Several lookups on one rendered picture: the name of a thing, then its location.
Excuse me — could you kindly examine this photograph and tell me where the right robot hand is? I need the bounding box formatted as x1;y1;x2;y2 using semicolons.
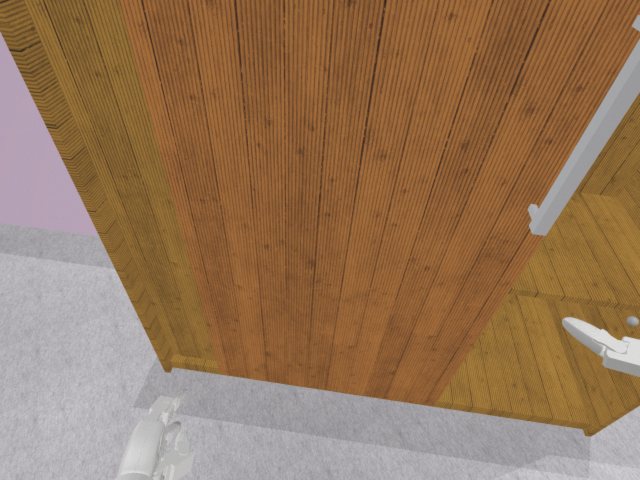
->
562;317;640;377

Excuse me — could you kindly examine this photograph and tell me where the left robot hand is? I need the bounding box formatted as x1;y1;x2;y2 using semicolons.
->
117;388;195;480

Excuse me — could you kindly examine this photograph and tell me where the wardrobe door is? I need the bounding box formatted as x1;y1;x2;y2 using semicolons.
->
24;0;217;361
119;0;640;406

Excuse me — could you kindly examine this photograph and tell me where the handle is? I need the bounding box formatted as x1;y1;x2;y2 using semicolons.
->
528;15;640;236

